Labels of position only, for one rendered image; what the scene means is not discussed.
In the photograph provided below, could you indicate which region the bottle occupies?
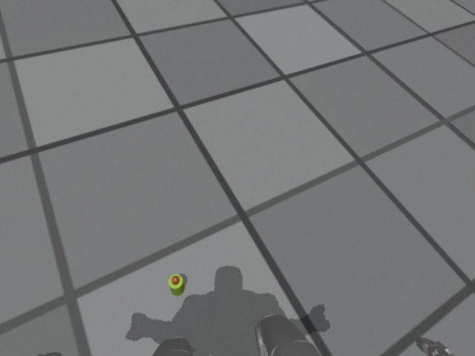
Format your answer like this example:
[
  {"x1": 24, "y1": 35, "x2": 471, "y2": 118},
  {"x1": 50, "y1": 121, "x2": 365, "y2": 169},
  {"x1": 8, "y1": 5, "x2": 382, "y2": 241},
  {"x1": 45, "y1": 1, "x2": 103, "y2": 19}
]
[{"x1": 168, "y1": 274, "x2": 184, "y2": 296}]

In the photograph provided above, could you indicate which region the right robot hand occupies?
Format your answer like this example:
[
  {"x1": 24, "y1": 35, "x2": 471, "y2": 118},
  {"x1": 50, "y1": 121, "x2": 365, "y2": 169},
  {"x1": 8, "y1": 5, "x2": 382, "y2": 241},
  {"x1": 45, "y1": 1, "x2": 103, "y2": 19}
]
[{"x1": 416, "y1": 337, "x2": 455, "y2": 356}]

